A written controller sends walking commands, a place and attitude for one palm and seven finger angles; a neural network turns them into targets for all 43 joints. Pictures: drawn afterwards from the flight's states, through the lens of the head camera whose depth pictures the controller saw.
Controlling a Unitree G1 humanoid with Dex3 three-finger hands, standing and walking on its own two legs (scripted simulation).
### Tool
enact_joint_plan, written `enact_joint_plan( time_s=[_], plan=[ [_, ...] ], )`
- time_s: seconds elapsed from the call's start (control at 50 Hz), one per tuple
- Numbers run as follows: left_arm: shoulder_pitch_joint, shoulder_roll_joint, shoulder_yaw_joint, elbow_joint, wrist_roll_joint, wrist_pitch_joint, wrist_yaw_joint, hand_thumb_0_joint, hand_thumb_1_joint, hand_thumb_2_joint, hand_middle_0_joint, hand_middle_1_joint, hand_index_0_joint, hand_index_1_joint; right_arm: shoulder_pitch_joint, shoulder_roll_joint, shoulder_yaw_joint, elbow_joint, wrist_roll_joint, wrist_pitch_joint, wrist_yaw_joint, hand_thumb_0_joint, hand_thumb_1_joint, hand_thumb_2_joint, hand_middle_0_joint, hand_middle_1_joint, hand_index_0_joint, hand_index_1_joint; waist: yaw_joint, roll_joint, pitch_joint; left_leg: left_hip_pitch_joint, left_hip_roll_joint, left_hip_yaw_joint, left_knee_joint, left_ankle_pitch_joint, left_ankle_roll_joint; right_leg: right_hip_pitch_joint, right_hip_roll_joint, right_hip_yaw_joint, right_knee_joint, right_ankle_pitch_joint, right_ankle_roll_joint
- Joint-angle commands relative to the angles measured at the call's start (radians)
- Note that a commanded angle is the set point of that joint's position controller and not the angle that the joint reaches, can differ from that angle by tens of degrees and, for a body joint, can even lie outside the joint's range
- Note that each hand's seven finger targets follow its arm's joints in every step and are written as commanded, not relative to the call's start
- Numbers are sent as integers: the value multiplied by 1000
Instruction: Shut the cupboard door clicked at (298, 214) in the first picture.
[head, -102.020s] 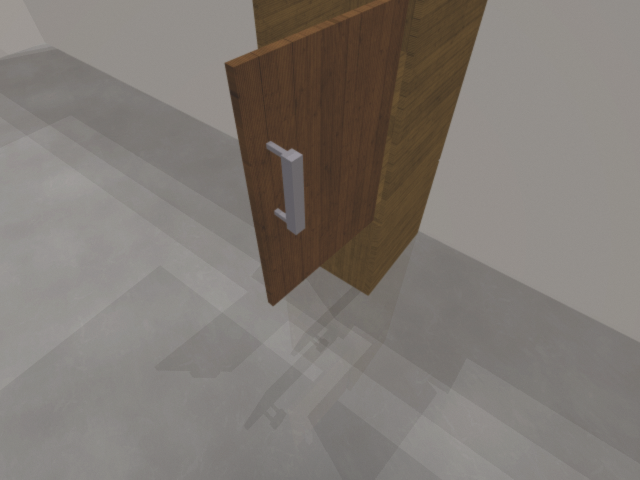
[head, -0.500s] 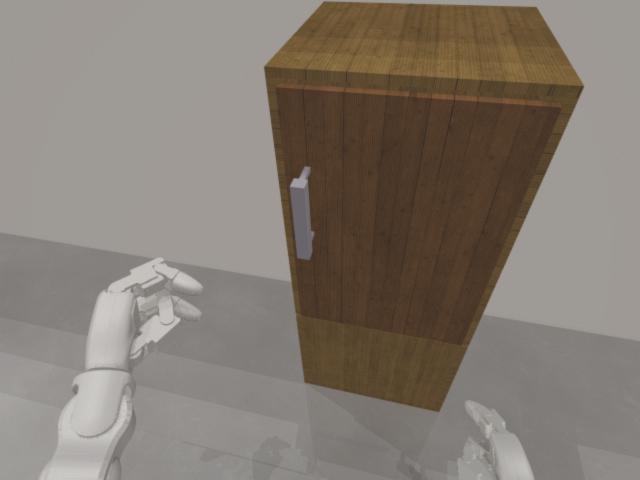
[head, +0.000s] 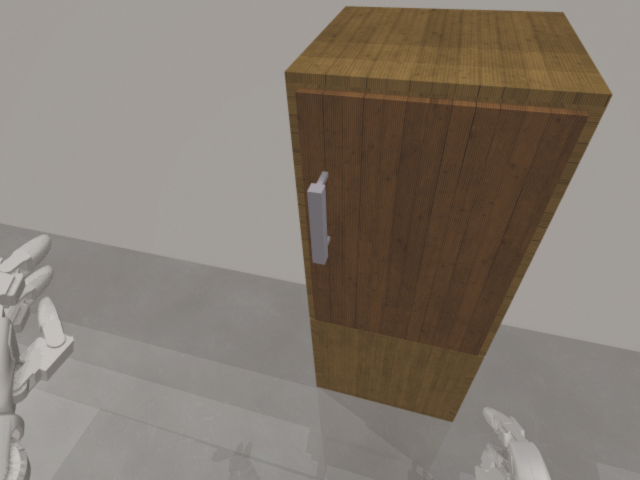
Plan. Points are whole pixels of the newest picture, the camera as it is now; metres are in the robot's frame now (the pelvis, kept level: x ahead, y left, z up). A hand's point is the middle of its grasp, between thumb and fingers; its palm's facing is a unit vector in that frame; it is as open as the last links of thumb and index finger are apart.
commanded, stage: draw the hand back to the body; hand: left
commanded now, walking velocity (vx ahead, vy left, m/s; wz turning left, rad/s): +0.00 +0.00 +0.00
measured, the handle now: (321, 218) +0.55 +0.08 +0.02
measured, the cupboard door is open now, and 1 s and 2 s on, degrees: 0 0 0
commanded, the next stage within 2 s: step back with the hand held close in 0.24 s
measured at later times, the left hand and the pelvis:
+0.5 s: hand (93, 329) +0.20 +0.26 +0.16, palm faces +0.46 -0.77 -0.45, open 7.4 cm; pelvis +0.00 -0.01 +0.00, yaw +0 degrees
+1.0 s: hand (46, 391) +0.14 +0.28 +0.14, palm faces +0.45 -0.77 -0.46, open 7.4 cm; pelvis -0.06 +0.01 -0.02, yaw -1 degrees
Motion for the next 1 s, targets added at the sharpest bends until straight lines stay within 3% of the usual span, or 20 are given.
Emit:
enact_joint_plan(
  time_s=[0.0,0.08,0.18,0.34,0.36,0.38,0.4,0.44,0.5,0.56,0.6,0.66,0.68,0.72,0.82,0.86,0.88,0.92,0.96,0.98],
  plan=[
    [-143,174,68,-194,2,-66,12,0,900,900,-200,-300,-200,-300,-127,-100,-34,-155,1,-63,-15,0,-900,-900,200,300,200,300,-30,-38,-35,-90,69,-48,-105,128,-47,24,-19,43,-51,24,1],
    [-134,208,104,-237,0,-76,16,0,900,900,-200,-300,-200,-300,-141,-88,-30,-159,-1,-70,-18,0,-900,-900,200,300,200,300,-13,-10,-99,-82,58,-35,-93,145,-41,70,-26,53,-51,41,-1],
    [-106,198,101,-233,-1,-75,14,0,900,900,-200,-300,-200,-300,-144,-79,-23,-154,-2,-76,-17,0,-900,-900,200,300,200,300,-15,34,-50,-96,58,-28,-89,159,-47,57,-24,57,-58,56,-3],
    [-79,183,98,-187,-9,-69,2,0,900,900,-200,-300,-200,-300,-135,-84,-34,-154,1,-65,-13,0,-900,-900,200,300,200,300,-19,-39,-39,-88,62,-17,-85,169,-39,39,-23,59,-67,56,4],
    [-252,351,251,-232,7,-116,17,0,900,900,-200,-300,-200,-300,-110,-109,-26,-196,19,-52,-9,0,-900,-900,200,300,200,300,-54,26,37,-183,69,-45,-64,53,-23,-24,-68,154,-95,65,-5],
    [-115,261,194,-188,5,-123,15,0,900,900,-200,-300,-200,-300,-102,-115,-49,-187,-8,-41,-20,0,-900,-900,200,300,200,300,-56,-57,-13,-188,81,-79,-17,65,-19,-31,-105,179,-89,97,-24],
    [-42,212,149,-174,5,-116,11,0,900,900,-200,-300,-200,-300,-95,-115,-54,-188,-10,-32,-18,0,-900,-900,200,300,200,300,-64,-110,-42,-151,79,-62,30,78,-17,-68,-138,216,-97,117,-35],
    [-8,191,124,-202,10,-113,24,0,900,900,-200,-300,-200,-300,-80,-108,-55,-200,-12,-12,-14,0,-900,-900,200,300,200,300,-76,-130,-100,-148,75,-61,93,89,-24,-73,-186,244,-79,148,-57],
    [37,221,146,-260,10,-114,41,0,900,900,-200,-300,-200,-300,-66,-113,-64,-205,0,6,-15,0,-900,-900,200,300,200,300,-82,-91,-195,-170,91,-62,139,163,-38,-34,-230,249,9,314,-86],
    [69,286,206,-307,3,-122,50,0,900,900,-200,-300,-200,-300,-80,-118,-66,-214,7,17,-22,0,-900,-900,200,300,200,300,-79,-75,-212,-166,108,-69,105,241,-35,-63,-197,208,69,337,-59],
    [84,291,215,-332,0,-124,54,0,900,900,-200,-300,-200,-300,-87,-120,-61,-231,8,29,-29,0,-900,-900,200,300,200,300,-74,-61,-216,-213,143,-115,53,366,-28,-26,-132,150,149,351,-25],
    [78,328,259,-361,0,-127,51,0,900,900,-200,-300,-200,-300,-101,-130,-68,-241,1,32,-40,0,-900,-900,200,300,200,300,-58,33,-215,-258,188,-150,11,511,-22,-3,-64,109,223,316,10],
    [79,299,234,-361,0,-129,47,0,900,900,-200,-300,-200,-300,-89,-120,-63,-244,-2,31,-39,0,-900,-900,200,300,200,300,-62,42,-206,-275,202,-155,2,531,-21,-3,-57,100,241,250,15],
    [75,278,221,-342,2,-131,42,0,900,900,-200,-300,-200,-300,-70,-128,-67,-240,-8,23,-34,0,-900,-900,200,300,200,300,-65,58,-175,-318,233,-163,-28,485,-10,-14,-35,96,273,124,21],
    [58,241,204,-288,19,-137,33,0,900,900,-200,-300,-200,-300,-58,-142,-69,-238,-13,9,-25,0,-900,-900,200,300,200,300,-71,38,-91,-575,259,-183,-94,49,38,75,-17,113,327,58,28],
    [33,268,231,-280,32,-146,33,0,900,900,-200,-300,-200,-300,-63,-152,-73,-240,-11,6,-26,0,-900,-900,200,300,200,300,-72,19,-73,-675,237,-173,-94,-168,46,126,-21,138,315,133,26],
    [34,237,199,-272,30,-148,32,0,900,900,-200,-300,-200,-300,-53,-137,-65,-245,-4,7,-26,0,-900,-900,200,300,200,300,-82,-34,-69,-691,206,-167,-61,-203,42,123,-42,164,288,184,17],
    [3,237,190,-274,37,-151,33,0,900,900,-200,-300,-200,-300,-43,-138,-68,-249,4,9,-20,0,-900,-900,200,300,200,300,-90,-97,-64,-689,144,-130,20,-358,34,51,-94,260,204,76,-7],
    [-33,286,221,-317,46,-168,42,0,900,900,-200,-300,-200,-300,-45,-143,-72,-245,-3,5,-19,0,-900,-900,200,300,200,300,-90,-117,-59,-616,113,-121,102,-376,21,-71,-145,334,86,-102,-36],
    [-37,261,190,-332,42,-173,44,0,900,900,-200,-300,-200,-300,-44,-122,-62,-246,-1,3,-16,0,-900,-900,200,300,200,300,-94,-129,-62,-567,103,-121,129,-348,13,-129,-168,342,56,-170,-47]
  ],
)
